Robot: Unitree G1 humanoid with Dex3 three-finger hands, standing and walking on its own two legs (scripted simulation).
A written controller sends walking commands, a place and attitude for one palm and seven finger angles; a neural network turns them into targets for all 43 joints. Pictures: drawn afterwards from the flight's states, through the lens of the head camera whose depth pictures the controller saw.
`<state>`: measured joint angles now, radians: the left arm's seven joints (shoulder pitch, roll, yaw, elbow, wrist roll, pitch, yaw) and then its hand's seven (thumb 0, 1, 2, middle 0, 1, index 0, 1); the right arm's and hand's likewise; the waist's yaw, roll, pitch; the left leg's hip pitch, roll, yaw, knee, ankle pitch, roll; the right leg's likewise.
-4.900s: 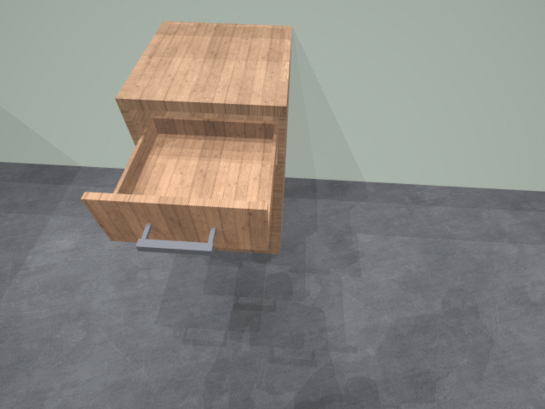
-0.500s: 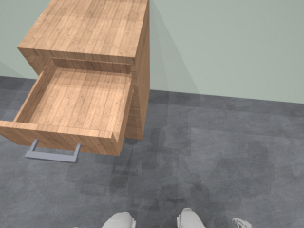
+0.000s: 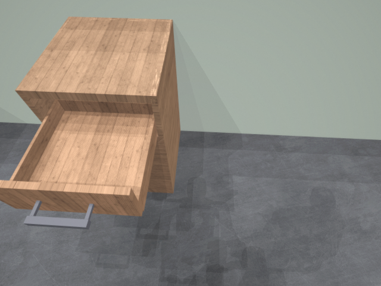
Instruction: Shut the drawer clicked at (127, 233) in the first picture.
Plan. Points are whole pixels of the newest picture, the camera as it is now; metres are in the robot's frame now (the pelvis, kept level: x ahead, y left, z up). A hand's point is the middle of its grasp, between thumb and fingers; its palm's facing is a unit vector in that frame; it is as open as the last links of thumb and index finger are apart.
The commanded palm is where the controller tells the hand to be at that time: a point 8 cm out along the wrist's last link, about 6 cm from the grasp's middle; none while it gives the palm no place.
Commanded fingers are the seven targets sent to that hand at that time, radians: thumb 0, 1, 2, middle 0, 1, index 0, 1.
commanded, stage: come to a stop and stand still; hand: left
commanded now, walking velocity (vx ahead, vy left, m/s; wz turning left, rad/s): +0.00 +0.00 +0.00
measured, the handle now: (61, 214) +0.28 +0.36 -0.14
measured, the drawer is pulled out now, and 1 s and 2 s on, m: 0.30 0.30 0.30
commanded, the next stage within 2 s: look again from close up in 0.64 s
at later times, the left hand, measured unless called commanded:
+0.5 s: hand out of the picture +0.01 +0.22 -0.17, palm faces -0.02 -0.97 -0.23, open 7.3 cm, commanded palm none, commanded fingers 0.00 0.90 0.90 -0.20 -0.30 -0.20 -0.30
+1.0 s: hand out of the picture -0.02 +0.18 -0.18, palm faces +0.00 -0.99 -0.14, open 7.3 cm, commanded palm none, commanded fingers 0.00 0.90 0.90 -0.20 -0.30 -0.20 -0.30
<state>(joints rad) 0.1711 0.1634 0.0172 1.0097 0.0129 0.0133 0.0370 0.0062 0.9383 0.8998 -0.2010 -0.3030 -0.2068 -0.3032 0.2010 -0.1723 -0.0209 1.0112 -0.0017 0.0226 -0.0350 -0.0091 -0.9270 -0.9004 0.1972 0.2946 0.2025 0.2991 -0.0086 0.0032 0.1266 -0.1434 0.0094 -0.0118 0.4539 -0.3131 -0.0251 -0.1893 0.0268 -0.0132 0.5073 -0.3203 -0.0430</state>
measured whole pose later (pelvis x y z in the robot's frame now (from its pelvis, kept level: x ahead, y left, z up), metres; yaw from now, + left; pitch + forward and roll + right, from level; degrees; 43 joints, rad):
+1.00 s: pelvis -0.01 +0.03 +0.00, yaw -1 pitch +0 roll +0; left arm 0.31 0.12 -0.03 1.12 0.02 -0.02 0.03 0.00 0.91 0.90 -0.20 -0.30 -0.20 -0.30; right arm 0.27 -0.16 0.02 1.12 -0.01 -0.03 -0.03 0.00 -0.91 -0.90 0.20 0.29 0.20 0.30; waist 0.01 -0.02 0.02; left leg -0.20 -0.02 0.02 0.48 -0.29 0.02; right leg -0.19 0.01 0.01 0.49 -0.30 -0.01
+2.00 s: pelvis -0.03 +0.06 -0.01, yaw -2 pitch +2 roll +3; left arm 0.27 0.16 0.03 0.99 0.03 0.02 0.04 0.00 0.91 0.90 -0.20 -0.30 -0.20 -0.30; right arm 0.24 -0.19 -0.02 0.96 -0.02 0.04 -0.01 0.00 -0.91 -0.90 0.20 0.29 0.20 0.30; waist 0.02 0.02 0.03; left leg -0.33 -0.06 0.15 0.55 -0.26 0.08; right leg -0.26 -0.06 -0.10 0.62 -0.39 -0.03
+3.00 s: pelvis -0.01 +0.14 +0.01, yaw -1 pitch -1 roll +1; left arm 0.32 0.13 -0.02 1.11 0.01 -0.02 0.03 0.01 0.94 0.90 -0.20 -0.30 -0.20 -0.30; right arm 0.36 -0.10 0.03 1.18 -0.01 0.00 -0.02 0.00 -0.91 -0.90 0.19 0.29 0.20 0.30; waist -0.01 -0.01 0.02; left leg -0.16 0.04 0.10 0.39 -0.21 -0.01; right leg -0.14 0.05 -0.09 0.40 -0.25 -0.09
